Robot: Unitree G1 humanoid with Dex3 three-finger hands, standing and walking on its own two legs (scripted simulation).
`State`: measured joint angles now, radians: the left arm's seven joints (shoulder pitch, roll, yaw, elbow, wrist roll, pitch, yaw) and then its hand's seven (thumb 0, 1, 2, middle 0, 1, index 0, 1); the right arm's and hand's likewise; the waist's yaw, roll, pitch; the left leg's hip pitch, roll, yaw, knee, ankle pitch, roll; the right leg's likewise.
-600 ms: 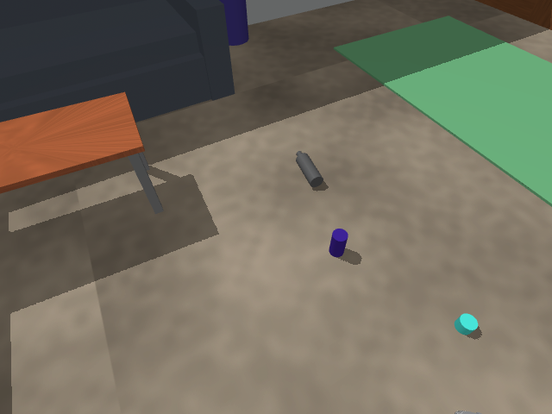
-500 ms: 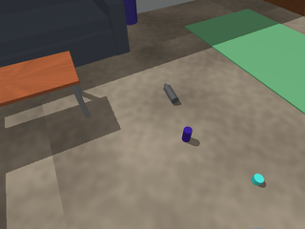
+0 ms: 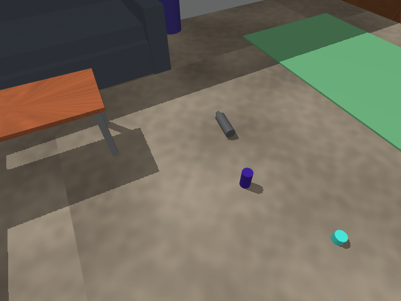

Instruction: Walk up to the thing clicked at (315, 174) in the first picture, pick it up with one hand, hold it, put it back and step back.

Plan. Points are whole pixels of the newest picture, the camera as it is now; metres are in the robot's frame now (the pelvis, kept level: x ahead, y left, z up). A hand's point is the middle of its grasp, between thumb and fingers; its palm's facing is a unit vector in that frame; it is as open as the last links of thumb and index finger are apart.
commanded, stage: stand
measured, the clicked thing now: (223, 122) +1.32 -0.15 -0.75
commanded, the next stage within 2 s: walk up in 0.52 s
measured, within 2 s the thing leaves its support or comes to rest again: neither
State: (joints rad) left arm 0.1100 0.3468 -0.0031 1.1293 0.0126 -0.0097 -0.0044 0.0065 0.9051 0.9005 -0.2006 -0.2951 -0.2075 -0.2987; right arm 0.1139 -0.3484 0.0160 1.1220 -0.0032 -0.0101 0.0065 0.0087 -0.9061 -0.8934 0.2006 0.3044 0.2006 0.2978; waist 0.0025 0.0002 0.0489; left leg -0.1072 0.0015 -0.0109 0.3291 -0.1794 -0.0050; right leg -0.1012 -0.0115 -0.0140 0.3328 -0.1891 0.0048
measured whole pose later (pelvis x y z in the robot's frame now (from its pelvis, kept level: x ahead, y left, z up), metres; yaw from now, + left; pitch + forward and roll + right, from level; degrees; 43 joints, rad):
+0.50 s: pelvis +0.01 +0.00 +0.00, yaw +0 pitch -2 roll +0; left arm 0.12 0.35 0.00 1.13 0.01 -0.01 0.00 0.01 0.90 0.90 -0.20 -0.30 -0.21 -0.30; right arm 0.12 -0.35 0.02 1.12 0.00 -0.01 0.01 0.01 -0.91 -0.89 0.20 0.30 0.20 0.30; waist 0.00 0.00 0.06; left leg -0.10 0.00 -0.01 0.33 -0.18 0.00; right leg -0.09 -0.01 -0.01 0.32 -0.19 0.01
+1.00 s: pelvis -0.02 +0.02 -0.02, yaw -24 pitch -2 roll +1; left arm 0.26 0.42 0.06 0.76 0.03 0.04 -0.04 0.01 0.91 0.90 -0.20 -0.29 -0.21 -0.30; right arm 0.15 -0.39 -0.09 0.74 -0.03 0.05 0.06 0.01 -0.90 -0.89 0.20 0.30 0.20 0.30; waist -0.02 0.02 0.15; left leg -0.19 0.12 0.31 0.63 -0.39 0.01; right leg -0.36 -0.07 -0.06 0.74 -0.37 -0.01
